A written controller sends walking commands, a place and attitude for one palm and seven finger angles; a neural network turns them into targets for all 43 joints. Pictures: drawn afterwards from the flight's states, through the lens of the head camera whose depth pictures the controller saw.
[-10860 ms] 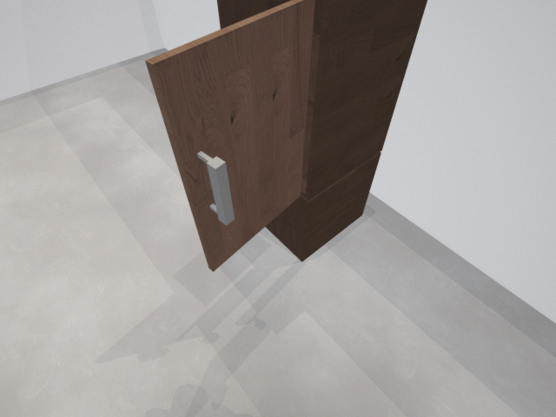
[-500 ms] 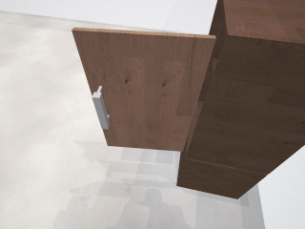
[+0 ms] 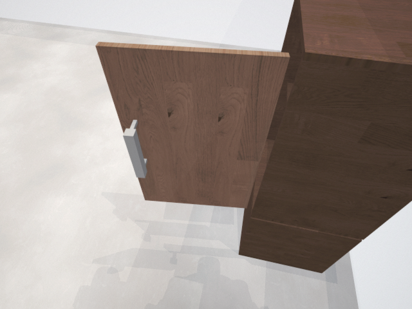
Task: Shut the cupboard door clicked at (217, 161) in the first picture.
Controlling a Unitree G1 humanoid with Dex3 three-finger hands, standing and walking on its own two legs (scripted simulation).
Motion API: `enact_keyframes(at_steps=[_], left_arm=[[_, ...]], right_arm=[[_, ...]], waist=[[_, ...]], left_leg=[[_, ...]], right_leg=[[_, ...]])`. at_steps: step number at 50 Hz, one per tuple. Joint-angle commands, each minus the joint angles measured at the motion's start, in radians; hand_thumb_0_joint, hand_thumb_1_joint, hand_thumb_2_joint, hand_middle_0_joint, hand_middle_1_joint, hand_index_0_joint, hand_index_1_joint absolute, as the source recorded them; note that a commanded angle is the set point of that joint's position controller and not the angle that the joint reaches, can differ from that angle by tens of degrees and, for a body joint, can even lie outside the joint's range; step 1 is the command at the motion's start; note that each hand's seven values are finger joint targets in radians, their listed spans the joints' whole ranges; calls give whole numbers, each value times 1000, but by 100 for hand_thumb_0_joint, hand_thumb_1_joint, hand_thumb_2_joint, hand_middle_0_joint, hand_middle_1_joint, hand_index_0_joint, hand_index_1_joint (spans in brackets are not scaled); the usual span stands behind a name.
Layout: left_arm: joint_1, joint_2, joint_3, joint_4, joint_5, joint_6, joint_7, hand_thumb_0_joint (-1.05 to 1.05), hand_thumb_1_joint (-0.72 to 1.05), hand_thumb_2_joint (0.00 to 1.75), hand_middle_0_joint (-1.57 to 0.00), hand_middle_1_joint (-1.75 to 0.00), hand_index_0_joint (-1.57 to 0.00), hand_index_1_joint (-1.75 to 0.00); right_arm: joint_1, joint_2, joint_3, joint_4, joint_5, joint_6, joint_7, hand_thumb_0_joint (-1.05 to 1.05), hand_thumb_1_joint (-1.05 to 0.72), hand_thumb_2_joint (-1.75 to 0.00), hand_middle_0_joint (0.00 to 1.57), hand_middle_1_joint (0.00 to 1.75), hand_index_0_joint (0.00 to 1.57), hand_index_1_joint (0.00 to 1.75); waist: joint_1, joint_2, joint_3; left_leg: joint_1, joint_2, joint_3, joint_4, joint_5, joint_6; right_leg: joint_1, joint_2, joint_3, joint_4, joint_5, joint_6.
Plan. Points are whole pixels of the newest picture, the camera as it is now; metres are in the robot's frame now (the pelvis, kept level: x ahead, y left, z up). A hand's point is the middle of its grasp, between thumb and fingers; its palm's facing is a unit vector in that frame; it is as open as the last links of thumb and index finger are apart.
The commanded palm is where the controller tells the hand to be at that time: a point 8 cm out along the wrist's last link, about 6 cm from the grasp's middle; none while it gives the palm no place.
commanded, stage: shuffle to correct the standing spot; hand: left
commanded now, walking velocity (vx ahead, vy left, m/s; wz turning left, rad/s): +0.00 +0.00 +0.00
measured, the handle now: (138, 149) +0.51 +0.22 -0.03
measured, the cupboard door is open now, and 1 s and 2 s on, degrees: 98 98 98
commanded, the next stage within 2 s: come to a stop and stand still in 0.22 s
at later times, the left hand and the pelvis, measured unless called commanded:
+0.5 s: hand out of the picture +0.03 +0.20 -0.19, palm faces +0.01 -0.98 -0.21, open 7.4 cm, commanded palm none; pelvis +0.04 +0.02 -0.01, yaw -1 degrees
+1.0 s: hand out of the picture +0.06 +0.17 -0.17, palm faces -0.01 -0.97 -0.23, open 7.3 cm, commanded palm none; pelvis +0.00 -0.01 -0.01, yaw -1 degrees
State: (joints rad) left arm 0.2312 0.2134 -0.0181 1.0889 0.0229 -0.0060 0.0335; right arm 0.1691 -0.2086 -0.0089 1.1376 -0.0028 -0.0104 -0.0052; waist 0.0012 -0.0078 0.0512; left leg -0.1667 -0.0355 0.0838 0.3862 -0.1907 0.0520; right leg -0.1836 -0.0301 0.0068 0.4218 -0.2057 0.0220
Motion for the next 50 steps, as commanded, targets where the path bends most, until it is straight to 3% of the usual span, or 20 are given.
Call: enact_keyframes(at_steps=[1,5,9,12,17,19,20,22,24,30,32,33,35,36,37,39,41,43,46,50], left_arm=[[28,141,30,-37,-6,-18,6,0,90,90,-20,-30,-20,-30],[33,132,29,-33,-8,-20,6,0,90,90,-20,-30,-20,-30],[63,120,33,-27,-3,-7,2,0,90,90,-20,-30,-20,-30],[88,140,47,-38,-3,-2,0,0,90,90,-20,-30,-20,-30],[120,141,68,-51,-7,-4,2,0,90,90,-20,-30,-20,-30],[101,89,55,-54,-5,-4,7,0,90,90,-20,-30,-20,-30],[101,60,45,-51,-3,-1,12,0,90,90,-20,-30,-20,-30],[109,45,34,-44,-11,6,25,0,90,90,-20,-30,-20,-30],[102,61,40,-47,-15,16,31,0,90,90,-20,-30,-20,-30],[108,29,54,-62,-12,26,23,0,90,90,-20,-30,-20,-30],[129,31,53,-63,-8,19,20,0,90,90,-20,-30,-20,-30],[126,36,53,-63,-6,12,21,0,90,90,-20,-30,-20,-30],[95,54,49,-66,-8,3,21,0,90,90,-20,-30,-20,-30],[111,78,49,-62,3,-11,55,0,90,90,-20,-30,-20,-30],[125,105,54,-90,-1,-23,55,0,90,90,-20,-30,-20,-30],[116,80,45,-108,-15,-31,42,0,90,90,-20,-30,-20,-30],[77,72,33,-121,-15,-25,31,0,90,90,-20,-30,-20,-30],[61,70,24,-126,-12,-23,21,0,90,90,-20,-30,-20,-30],[37,76,23,-142,-10,-11,13,0,90,90,-20,-30,-20,-30],[68,96,36,-158,-5,-9,8,0,90,90,-20,-30,-20,-30]], right_arm=[[20,-146,-24,-34,-3,-13,-7,0,-90,-90,20,30,20,30],[31,-139,-20,-27,-4,-13,-8,0,-90,-90,20,30,20,30],[63,-108,-13,-25,-11,8,-2,0,-90,-90,20,30,20,30],[89,-97,-13,-38,-13,15,0,0,-90,-90,20,30,20,30],[128,-74,-11,-62,-12,1,-5,0,-90,-90,20,30,20,30],[168,-85,-7,-44,-9,-13,-13,0,-90,-90,20,30,20,30],[200,-98,-9,-31,-6,-18,-20,0,-90,-90,20,30,20,30],[209,-99,-8,-18,1,-18,-37,0,-90,-90,20,30,20,30],[220,-110,-19,-22,1,-15,-47,0,-90,-90,20,30,20,30],[149,-79,-36,-52,-5,-4,-52,0,-90,-90,20,30,20,30],[122,-70,-40,-58,-2,-2,-47,0,-90,-90,20,30,20,30],[118,-53,-40,-60,-1,1,-44,0,-90,-90,20,30,20,30],[129,-19,-38,-51,0,10,-35,0,-90,-90,20,30,20,30],[125,-84,-34,-118,8,-10,-29,0,-90,-90,20,30,20,30],[137,-94,-31,-147,2,-19,-28,0,-90,-90,20,30,20,30],[173,-52,-26,-150,-8,-23,-28,0,-90,-90,20,30,20,30],[132,-37,-23,-172,-1,-6,-27,0,-90,-90,20,30,20,30],[134,-30,-16,-176,-10,0,-21,0,-90,-90,20,30,20,30],[113,-59,-15,-183,-13,4,-11,0,-90,-90,20,30,20,30],[150,-71,-20,-180,-22,13,-3,0,-90,-90,20,30,20,30]], waist=[[-7,14,-14],[-7,3,-43],[-1,-16,43],[5,-69,66],[4,-89,41],[-12,32,23],[-15,89,-17],[-4,140,-19],[-13,137,-10],[6,83,-23],[22,42,-36],[15,-2,-27],[-10,-77,-20],[-18,-108,-146],[-5,26,-184],[-8,-13,-270],[-18,-56,-135],[-22,-45,-1],[-18,-3,82],[-23,-53,80]], left_leg=[[11,145,-149,-101,8,-28],[34,143,-139,-87,43,-30],[-33,110,-117,-69,-180,-36],[-69,80,-79,0,-202,-39],[-89,65,-48,65,-108,-43],[34,132,-114,-5,177,-27],[99,183,-147,-12,443,-20],[163,234,-174,-1,888,-17],[206,255,-186,-10,1022,-22],[114,281,-185,-6,762,81],[60,239,-163,22,556,52],[20,186,-141,39,388,15],[-1,131,-107,31,149,-27],[48,175,-97,151,536,-43],[48,149,-82,194,639,-70],[40,140,-97,175,491,-41],[-8,122,-93,112,164,-34],[-49,111,-102,59,58,-27],[-104,115,-135,-17,-122,-20],[-98,81,-106,13,-188,-23]], right_leg=[[-39,-92,76,-82,49,-39],[-18,-97,78,-87,69,-39],[-78,-108,114,-127,-189,-54],[-92,-140,177,-168,-299,-82],[-28,-182,206,-115,-132,-125],[-74,-99,76,34,114,-76],[-69,-64,6,97,112,-43],[-72,-42,-24,113,-25,-7],[-105,-34,-31,153,-122,-7],[-67,-45,-8,181,-110,-18],[-6,-55,9,75,52,-25],[7,-81,53,24,225,-39],[-8,-142,110,4,333,-76],[32,-117,46,133,657,-31],[81,-138,28,152,727,-54],[134,-144,53,182,655,-85],[40,-145,75,86,480,-87],[-37,-125,95,31,345,-93],[-115,-87,108,-65,-143,-89],[-178,-99,149,-144,-340,-93]])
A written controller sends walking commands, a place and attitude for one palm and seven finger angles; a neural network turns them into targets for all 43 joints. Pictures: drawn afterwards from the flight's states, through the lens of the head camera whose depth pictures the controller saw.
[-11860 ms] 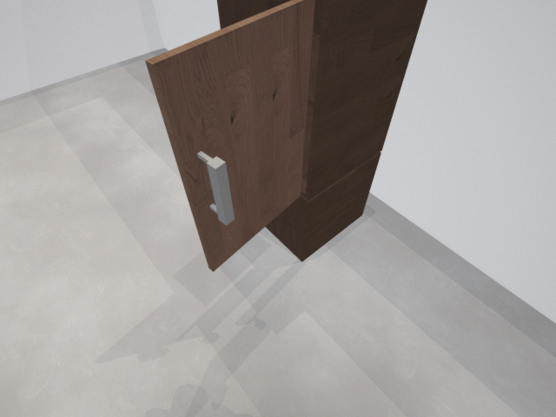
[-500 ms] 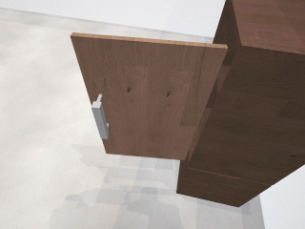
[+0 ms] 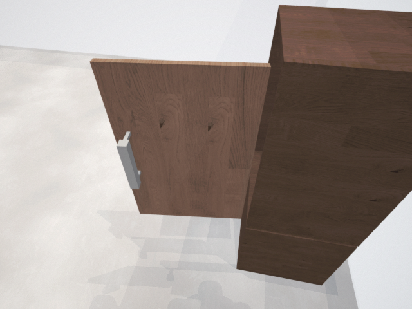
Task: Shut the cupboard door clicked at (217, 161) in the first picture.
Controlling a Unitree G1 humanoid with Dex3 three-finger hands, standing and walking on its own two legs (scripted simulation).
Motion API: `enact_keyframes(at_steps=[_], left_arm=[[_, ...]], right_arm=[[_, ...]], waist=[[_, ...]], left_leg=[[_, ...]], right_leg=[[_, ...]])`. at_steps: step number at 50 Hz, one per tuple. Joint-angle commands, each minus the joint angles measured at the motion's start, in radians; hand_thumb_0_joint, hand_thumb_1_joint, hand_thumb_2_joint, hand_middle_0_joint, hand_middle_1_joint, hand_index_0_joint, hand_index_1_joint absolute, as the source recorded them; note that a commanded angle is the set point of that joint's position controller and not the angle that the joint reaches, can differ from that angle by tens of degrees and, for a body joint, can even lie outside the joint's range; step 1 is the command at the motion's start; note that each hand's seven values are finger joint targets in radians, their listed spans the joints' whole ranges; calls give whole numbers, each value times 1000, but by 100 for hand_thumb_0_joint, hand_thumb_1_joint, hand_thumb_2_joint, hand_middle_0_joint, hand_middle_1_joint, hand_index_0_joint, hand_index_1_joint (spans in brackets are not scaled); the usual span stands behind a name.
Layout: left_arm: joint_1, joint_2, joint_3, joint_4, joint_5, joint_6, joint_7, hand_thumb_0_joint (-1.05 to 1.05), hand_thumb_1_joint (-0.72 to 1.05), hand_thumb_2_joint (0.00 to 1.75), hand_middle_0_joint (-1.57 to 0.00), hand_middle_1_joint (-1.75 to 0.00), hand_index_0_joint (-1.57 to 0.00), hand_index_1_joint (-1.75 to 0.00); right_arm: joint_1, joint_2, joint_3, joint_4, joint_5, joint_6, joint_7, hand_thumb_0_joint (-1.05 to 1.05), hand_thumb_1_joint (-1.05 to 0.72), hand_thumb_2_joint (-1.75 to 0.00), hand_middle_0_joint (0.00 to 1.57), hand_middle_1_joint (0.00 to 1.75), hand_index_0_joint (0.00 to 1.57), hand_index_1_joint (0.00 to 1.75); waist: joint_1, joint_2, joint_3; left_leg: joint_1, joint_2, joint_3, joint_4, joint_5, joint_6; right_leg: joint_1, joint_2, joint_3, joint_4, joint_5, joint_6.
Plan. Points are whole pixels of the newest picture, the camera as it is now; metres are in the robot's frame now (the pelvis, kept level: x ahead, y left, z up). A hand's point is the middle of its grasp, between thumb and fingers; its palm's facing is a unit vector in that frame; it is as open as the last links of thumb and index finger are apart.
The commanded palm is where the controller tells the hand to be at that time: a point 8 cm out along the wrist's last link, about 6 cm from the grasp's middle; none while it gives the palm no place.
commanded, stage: come to a stop and stand still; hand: left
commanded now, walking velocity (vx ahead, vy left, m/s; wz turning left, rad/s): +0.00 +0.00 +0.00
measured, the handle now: (131, 160) +0.50 +0.23 -0.03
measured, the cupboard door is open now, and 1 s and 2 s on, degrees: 98 98 98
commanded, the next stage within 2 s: look again from close up in 0.30 s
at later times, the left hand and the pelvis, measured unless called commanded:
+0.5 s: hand out of the picture -0.05 +0.17 -0.18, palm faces +0.05 -0.99 -0.15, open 7.4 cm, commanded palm none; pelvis -0.02 +0.01 +0.00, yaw +1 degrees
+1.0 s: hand out of the picture -0.01 +0.19 -0.18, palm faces +0.04 -0.99 -0.14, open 7.4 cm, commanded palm none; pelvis +0.01 +0.04 +0.01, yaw +1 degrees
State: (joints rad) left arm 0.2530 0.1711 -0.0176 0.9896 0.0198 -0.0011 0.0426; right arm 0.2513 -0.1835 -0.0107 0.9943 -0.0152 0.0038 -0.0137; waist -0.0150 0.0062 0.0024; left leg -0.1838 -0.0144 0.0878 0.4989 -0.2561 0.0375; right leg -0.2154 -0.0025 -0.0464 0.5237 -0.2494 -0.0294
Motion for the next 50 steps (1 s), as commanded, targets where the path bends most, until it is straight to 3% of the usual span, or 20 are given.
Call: enact_keyframes(at_steps=[1,5,9,17,19,23,35,37,40,49,50], left_arm=[[39,143,38,-65,-2,-12,-2,0,90,90,-20,-30,-20,-30],[48,144,48,-77,-3,-7,-3,0,90,90,-20,-30,-20,-30],[84,122,48,-61,-4,-8,-5,0,90,90,-20,-30,-20,-30],[154,80,34,0,-8,-19,-7,0,90,90,-20,-30,-20,-30],[168,68,29,17,-7,-20,-5,0,90,90,-20,-30,-20,-30],[186,46,19,47,-5,-23,-4,0,90,90,-20,-30,-20,-30],[194,20,9,81,-3,-31,2,0,90,90,-20,-30,-20,-30],[192,23,8,83,-3,-32,2,0,90,90,-20,-30,-20,-30],[183,22,9,84,-4,-32,3,0,90,90,-20,-30,-20,-30],[166,36,11,82,-5,-26,3,0,90,90,-20,-30,-20,-30],[163,35,10,86,-4,-25,2,0,90,90,-20,-30,-20,-30]], right_arm=[[85,-96,-19,-35,-10,0,6,0,-90,-90,20,30,20,30],[126,-91,-18,-23,-13,1,6,0,-90,-90,20,30,20,30],[138,-80,-16,-9,-12,-3,4,0,-90,-90,20,30,20,30],[165,-57,-4,46,-2,-21,-2,0,-90,-90,20,30,20,30],[164,-59,-3,57,-1,-25,-3,0,-90,-90,20,30,20,30],[163,-54,-1,78,3,-28,-6,0,-90,-90,20,30,20,30],[128,-40,0,99,10,-36,-10,0,-90,-90,20,30,20,30],[124,-38,1,105,11,-37,-10,0,-90,-90,20,30,20,30],[117,-45,3,107,9,-42,-12,0,-90,-90,20,30,20,30],[94,-58,4,104,9,-42,-14,0,-90,-90,20,30,20,30],[98,-61,6,111,7,-40,-13,0,-90,-90,20,30,20,30]], waist=[[-13,-75,131],[-18,-39,111],[-5,-26,119],[14,-4,79],[18,24,89],[22,4,107],[17,-4,106],[17,-32,94],[15,-14,74],[20,4,74],[17,-5,75]], left_leg=[[-77,57,-106,-87,-134,-10],[-83,54,-110,-78,-150,-10],[-137,65,-140,-117,-176,-3],[-171,94,-171,-184,-153,4],[-189,102,-191,-207,-187,6],[-200,112,-201,-230,-187,8],[-123,114,-189,-230,-91,5],[-100,113,-182,-223,-38,8],[-67,115,-180,-222,23,6],[-40,118,-176,-234,68,5],[-33,119,-175,-238,16,4]], right_leg=[[-174,-133,207,-260,-338,-44],[-198,-132,191,-257,-357,-42],[-167,-116,172,-234,-331,-35],[-55,-98,140,-194,-190,-25],[-43,-95,128,-181,-164,-21],[-20,-90,113,-170,-100,-17],[-19,-97,104,-170,22,-9],[-7,-102,103,-172,56,-8],[8,-105,97,-161,97,-5],[32,-110,89,-166,120,1],[32,-105,83,-164,85,2]])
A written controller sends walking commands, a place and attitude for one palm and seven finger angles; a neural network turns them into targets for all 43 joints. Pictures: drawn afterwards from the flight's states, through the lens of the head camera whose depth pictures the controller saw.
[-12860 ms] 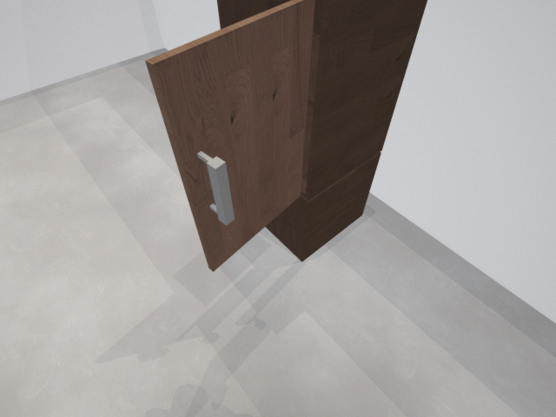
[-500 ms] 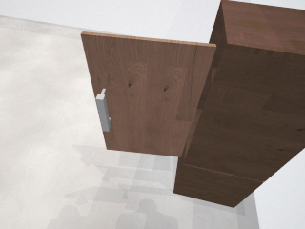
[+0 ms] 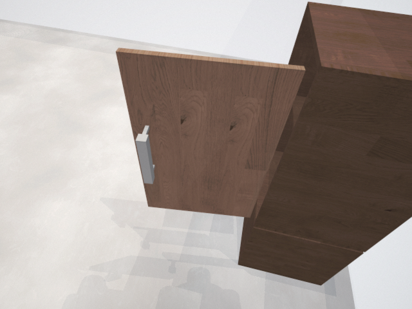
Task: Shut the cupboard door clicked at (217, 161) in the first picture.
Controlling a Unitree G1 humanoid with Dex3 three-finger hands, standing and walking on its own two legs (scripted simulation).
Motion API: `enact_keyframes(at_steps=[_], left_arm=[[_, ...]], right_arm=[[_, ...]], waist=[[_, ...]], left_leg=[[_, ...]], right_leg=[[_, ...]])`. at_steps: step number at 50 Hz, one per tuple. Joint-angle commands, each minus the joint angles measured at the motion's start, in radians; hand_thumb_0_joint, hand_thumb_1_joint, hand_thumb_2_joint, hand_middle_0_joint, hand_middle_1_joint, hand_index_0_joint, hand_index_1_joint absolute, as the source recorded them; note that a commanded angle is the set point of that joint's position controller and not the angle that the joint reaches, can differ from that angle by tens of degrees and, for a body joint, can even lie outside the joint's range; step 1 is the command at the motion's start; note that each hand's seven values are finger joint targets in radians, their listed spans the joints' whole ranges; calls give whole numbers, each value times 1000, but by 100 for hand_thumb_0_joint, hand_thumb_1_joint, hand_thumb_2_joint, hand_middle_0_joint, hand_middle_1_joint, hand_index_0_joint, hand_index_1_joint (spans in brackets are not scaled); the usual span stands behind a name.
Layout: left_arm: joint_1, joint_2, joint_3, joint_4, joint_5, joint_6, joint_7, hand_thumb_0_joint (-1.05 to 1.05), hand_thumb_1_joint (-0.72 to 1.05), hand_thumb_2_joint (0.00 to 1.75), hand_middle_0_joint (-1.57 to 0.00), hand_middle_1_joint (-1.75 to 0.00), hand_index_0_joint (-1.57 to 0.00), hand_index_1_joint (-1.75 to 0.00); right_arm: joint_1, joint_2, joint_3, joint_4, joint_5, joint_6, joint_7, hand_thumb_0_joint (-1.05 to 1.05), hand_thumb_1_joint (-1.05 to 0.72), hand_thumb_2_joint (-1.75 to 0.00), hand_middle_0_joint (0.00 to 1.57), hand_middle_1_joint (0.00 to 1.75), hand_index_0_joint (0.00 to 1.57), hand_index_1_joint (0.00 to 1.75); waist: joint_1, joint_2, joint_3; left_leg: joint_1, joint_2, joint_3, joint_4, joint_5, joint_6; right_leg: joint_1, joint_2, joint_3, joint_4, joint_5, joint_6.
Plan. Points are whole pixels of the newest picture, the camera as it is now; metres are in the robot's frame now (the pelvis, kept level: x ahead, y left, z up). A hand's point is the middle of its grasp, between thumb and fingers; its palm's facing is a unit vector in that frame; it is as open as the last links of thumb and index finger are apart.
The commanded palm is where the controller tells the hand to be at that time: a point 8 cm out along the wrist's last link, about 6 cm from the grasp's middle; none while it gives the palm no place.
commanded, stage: shuffle to correct the standing spot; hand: left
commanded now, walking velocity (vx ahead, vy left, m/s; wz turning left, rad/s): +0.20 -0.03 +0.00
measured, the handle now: (148, 155) +0.50 +0.19 -0.03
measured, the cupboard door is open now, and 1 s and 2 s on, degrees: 98 98 98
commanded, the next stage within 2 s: come to a stop and stand still in 0.04 s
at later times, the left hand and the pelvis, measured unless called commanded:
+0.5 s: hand out of the picture +0.03 +0.15 -0.18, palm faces +0.02 -0.98 -0.18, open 7.3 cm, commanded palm none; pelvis +0.04 -0.01 +0.00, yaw -1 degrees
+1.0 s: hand out of the picture +0.04 +0.17 -0.17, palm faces -0.02 -0.97 -0.25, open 7.4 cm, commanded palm none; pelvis +0.02 -0.02 +0.00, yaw -1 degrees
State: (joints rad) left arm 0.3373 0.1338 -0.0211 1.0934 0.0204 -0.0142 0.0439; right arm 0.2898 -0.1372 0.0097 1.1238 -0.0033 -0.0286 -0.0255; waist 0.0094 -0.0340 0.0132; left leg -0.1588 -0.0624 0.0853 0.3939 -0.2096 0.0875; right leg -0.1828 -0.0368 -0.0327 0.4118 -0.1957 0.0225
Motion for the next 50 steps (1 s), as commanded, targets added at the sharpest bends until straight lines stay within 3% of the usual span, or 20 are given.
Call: enact_keyframes(at_steps=[1,4,7,9,11,12,14,17,20,23,28,29,30,31,32,33,36,39,43,50], left_arm=[[79,72,15,-18,-2,-9,-2,0,90,90,-20,-30,-20,-30],[80,69,24,-29,9,1,-12,0,90,90,-20,-30,-20,-30],[87,65,29,-43,11,-2,-20,0,90,90,-20,-30,-20,-30],[92,56,27,-40,6,-9,-18,0,90,90,-20,-30,-20,-30],[104,56,22,-32,-1,-15,-11,0,90,90,-20,-30,-20,-30],[105,60,22,-27,-3,-16,-8,0,90,90,-20,-30,-20,-30],[128,68,20,-14,-10,-23,3,0,90,90,-20,-30,-20,-30],[112,97,23,-31,-16,-22,13,0,90,90,-20,-30,-20,-30],[95,110,34,-56,-14,-12,19,0,90,90,-20,-30,-20,-30],[75,115,42,-78,-10,-3,19,0,90,90,-20,-30,-20,-30],[38,106,35,-89,-8,5,14,0,90,90,-20,-30,-20,-30],[68,150,40,-61,5,-3,41,0,90,90,-20,-30,-20,-30],[26,171,41,-115,-4,-9,34,0,90,90,-20,-30,-20,-30],[-15,158,36,-130,-5,-5,24,0,90,90,-20,-30,-20,-30],[-26,157,35,-140,-4,-7,14,0,90,90,-20,-30,-20,-30],[-21,162,35,-138,-6,-5,8,0,90,90,-20,-30,-20,-30],[-29,146,24,-132,-4,-1,-2,0,90,90,-20,-30,-20,-30],[-40,149,22,-133,-3,1,-8,0,90,90,-20,-30,-20,-30],[-34,161,24,-127,-3,-3,-12,0,90,90,-20,-30,-20,-30],[-40,177,23,-100,-9,-19,-12,0,90,90,-20,-30,-20,-30]], right_arm=[[65,-114,-17,-13,-6,-3,-1,0,-90,-90,20,30,20,30],[62,-142,-29,-19,-12,11,3,0,-90,-90,20,30,20,30],[68,-143,-33,-28,-12,8,3,0,-90,-90,20,30,20,30],[67,-127,-26,-28,-11,-1,0,0,-90,-90,20,30,20,30],[78,-109,-17,-21,-7,-11,-4,0,-90,-90,20,30,20,30],[80,-98,-13,-18,-4,-15,-8,0,-90,-90,20,30,20,30],[92,-88,-8,-10,-3,-24,-18,0,-90,-90,20,30,20,30],[96,-90,-15,-10,4,-18,-27,0,-90,-90,20,30,20,30],[88,-97,-27,-26,3,-7,-29,0,-90,-90,20,30,20,30],[62,-100,-36,-41,0,4,-27,0,-90,-90,20,30,20,30],[16,-94,-36,-55,-3,12,-12,0,-90,-90,20,30,20,30],[-59,-154,-37,-139,11,7,-5,0,-90,-90,20,30,20,30],[-9,-120,-35,-158,-3,11,3,0,-90,-90,20,30,20,30],[-3,-122,-30,-168,-7,13,6,0,-90,-90,20,30,20,30],[-5,-120,-27,-180,-16,8,10,0,-90,-90,20,30,20,30],[-13,-125,-26,-190,-15,8,9,0,-90,-90,20,30,20,30],[-17,-151,-26,-208,-12,7,9,0,-90,-90,20,30,20,30],[-12,-170,-24,-204,-14,6,12,0,-90,-90,20,30,20,30],[-15,-179,-21,-189,-16,3,14,0,-90,-90,20,30,20,30],[-6,-177,-12,-134,-11,-11,10,0,-90,-90,20,30,20,30]], waist=[[-10,39,76],[-5,79,145],[-1,66,154],[2,42,143],[0,32,105],[1,15,99],[-5,-4,19],[-10,10,-10],[-8,35,-37],[-7,26,-24],[-3,9,10],[7,38,20],[-16,46,-42],[-23,69,-21],[-16,185,-21],[-14,196,3],[-11,63,69],[-12,29,100],[-8,28,89],[-12,-8,4]], left_leg=[[-71,171,-184,-151,-143,-43],[-146,201,-234,-214,-407,-17],[-143,218,-259,-207,-408,9],[-129,204,-236,-166,-272,4],[-80,183,-185,-109,-43,-10],[-66,168,-155,-68,119,-15],[8,154,-114,9,425,-36],[40,159,-114,13,526,-50],[65,167,-113,35,566,-50],[46,171,-114,51,503,-47],[2,164,-123,3,243,-43],[-24,199,-103,154,383,-67],[-56,150,-119,108,100,-67],[-74,161,-139,58,9,-57],[-83,159,-151,36,43,-46],[-99,171,-172,7,35,-36],[-131,173,-189,-47,-72,-25],[-147,169,-195,-97,-161,-25],[-130,165,-183,-120,-174,-27],[-18,155,-131,-61,40,-35]], right_leg=[[-11,-61,60,-42,-40,-52],[-61,-26,21,17,-183,-57],[-78,-13,16,47,-168,-67],[-62,-29,42,30,-89,-71],[-31,-48,59,25,34,-70],[-13,-53,67,24,125,-67],[44,-79,85,37,411,-63],[71,-98,91,60,558,-61],[53,-104,98,88,533,-64],[24,-105,110,95,469,-70],[-6,-97,121,33,240,-68],[-42,-120,112,53,412,-47],[-8,-123,139,62,191,-83],[-58,-99,129,59,-17,-92],[-55,-78,115,65,-23,-99],[-60,-58,96,68,-55,-93],[-71,-40,94,37,-92,-80],[-81,-39,99,24,-113,-76],[-74,-43,107,7,-101,-75],[-32,-73,135,-19,35,-74]])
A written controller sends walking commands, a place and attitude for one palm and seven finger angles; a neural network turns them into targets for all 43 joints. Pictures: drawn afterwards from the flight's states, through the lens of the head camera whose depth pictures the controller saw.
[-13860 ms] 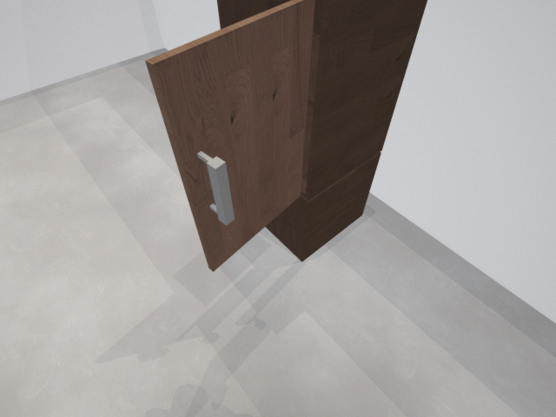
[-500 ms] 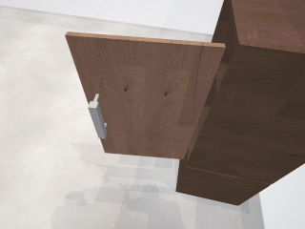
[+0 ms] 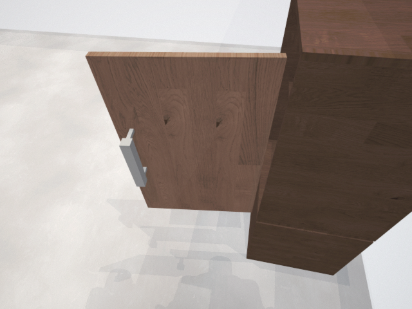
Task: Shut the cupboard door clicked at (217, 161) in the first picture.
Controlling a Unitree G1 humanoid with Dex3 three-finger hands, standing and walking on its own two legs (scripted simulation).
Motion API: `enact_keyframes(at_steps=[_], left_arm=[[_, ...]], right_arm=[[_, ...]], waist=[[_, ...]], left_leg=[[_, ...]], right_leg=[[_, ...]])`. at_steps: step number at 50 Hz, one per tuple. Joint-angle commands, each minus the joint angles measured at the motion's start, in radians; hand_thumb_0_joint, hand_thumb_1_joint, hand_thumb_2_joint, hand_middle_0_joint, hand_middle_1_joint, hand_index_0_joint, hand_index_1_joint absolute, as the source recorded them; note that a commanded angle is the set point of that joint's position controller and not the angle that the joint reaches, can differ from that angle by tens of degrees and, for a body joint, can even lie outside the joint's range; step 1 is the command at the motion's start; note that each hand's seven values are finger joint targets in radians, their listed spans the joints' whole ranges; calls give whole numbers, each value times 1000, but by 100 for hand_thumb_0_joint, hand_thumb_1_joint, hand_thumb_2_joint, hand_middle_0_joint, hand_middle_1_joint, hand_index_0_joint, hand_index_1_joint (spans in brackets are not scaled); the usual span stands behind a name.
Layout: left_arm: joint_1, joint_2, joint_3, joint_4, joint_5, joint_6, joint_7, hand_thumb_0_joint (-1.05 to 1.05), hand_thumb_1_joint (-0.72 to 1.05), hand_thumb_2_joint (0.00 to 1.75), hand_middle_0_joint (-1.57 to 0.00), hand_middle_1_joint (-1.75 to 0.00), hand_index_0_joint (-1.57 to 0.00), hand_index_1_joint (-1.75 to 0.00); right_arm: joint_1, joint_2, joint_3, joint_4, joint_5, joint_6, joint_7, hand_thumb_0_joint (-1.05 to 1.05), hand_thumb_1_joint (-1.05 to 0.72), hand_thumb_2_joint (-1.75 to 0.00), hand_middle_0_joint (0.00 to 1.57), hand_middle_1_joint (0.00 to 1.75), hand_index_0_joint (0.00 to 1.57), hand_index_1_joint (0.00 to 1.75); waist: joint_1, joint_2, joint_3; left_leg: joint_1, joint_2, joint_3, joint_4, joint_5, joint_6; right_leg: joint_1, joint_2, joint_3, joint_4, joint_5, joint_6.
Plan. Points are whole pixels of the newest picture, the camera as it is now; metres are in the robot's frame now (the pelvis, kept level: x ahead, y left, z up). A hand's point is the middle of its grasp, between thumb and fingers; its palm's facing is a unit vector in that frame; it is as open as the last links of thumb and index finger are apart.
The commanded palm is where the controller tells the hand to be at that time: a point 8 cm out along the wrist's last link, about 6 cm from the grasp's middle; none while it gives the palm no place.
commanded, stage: come to a stop and stand still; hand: left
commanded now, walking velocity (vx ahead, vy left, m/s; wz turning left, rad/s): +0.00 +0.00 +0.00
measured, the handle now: (136, 158) +0.48 +0.22 -0.03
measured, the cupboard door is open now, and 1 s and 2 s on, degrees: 98 98 98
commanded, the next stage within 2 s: look again from close up in 0.82 s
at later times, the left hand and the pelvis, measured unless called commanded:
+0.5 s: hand out of the picture +0.04 +0.15 -0.17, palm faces -0.01 -0.98 -0.21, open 7.3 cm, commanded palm none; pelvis +0.03 -0.03 +0.00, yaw +0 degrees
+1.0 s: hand out of the picture +0.04 +0.13 -0.17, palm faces +0.02 -0.98 -0.21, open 7.4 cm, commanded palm none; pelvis +0.04 -0.04 +0.00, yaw +0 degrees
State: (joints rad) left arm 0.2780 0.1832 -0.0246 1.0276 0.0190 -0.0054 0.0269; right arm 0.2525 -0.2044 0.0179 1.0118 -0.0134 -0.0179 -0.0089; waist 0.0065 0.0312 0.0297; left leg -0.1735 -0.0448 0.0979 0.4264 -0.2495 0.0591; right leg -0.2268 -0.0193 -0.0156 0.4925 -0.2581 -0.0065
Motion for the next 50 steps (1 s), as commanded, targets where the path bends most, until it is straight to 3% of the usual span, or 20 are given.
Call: enact_keyframes(at_steps=[1,7,15,28,32,36,50], left_arm=[[16,129,25,-28,-9,-28,5,0,90,90,-20,-30,-20,-30],[20,124,21,10,-10,-28,8,0,90,90,-20,-30,-20,-30],[29,111,20,41,-12,-31,12,0,90,90,-20,-30,-20,-30],[38,99,25,48,-12,-31,15,0,90,90,-20,-30,-20,-30],[40,98,27,47,-11,-30,15,0,90,90,-20,-30,-20,-30],[43,102,28,49,-12,-32,16,0,90,90,-20,-30,-20,-30],[58,92,29,54,-12,-30,15,0,90,90,-20,-30,-20,-30]], right_arm=[[33,-111,-18,-13,0,-22,-7,0,-90,-90,20,30,20,30],[38,-86,-12,41,2,-19,-11,0,-90,-90,20,30,20,30],[49,-73,-10,83,2,-21,-19,0,-90,-90,20,30,20,30],[51,-55,-14,104,2,-18,-27,0,-90,-90,20,30,20,30],[50,-46,-14,106,2,-15,-28,0,-90,-90,20,30,20,30],[54,-54,-15,107,1,-16,-29,0,-90,-90,20,30,20,30],[58,-42,-14,112,1,-13,-31,0,-90,-90,20,30,20,30]], waist=[[-12,-67,-17],[-7,-38,18],[-5,-32,-15],[-1,-34,-1],[-2,-54,19],[-4,-42,-8],[-1,-37,23]], left_leg=[[5,139,-142,-91,103,-8],[4,144,-129,-97,127,-15],[36,148,-120,-83,196,-23],[54,153,-110,-78,231,-30],[49,153,-108,-85,209,-31],[65,154,-107,-79,229,-34],[50,149,-107,-89,188,-37]], right_leg=[[18,-92,114,-96,119,-44],[30,-93,108,-105,159,-46],[74,-101,107,-100,271,-49],[86,-100,104,-106,349,-50],[84,-97,99,-115,352,-50],[99,-101,106,-113,377,-52],[91,-99,108,-135,343,-51]])
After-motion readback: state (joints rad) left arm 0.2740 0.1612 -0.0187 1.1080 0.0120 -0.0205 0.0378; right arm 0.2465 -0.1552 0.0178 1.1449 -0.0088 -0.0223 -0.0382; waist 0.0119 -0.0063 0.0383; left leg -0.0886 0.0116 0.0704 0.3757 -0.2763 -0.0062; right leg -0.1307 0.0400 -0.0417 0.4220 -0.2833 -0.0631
